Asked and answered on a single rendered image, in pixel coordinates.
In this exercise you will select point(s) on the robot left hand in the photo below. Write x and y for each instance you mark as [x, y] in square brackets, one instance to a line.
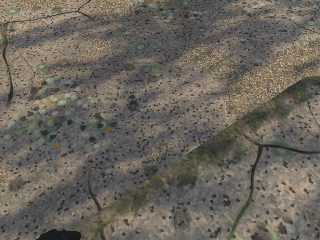
[60, 235]

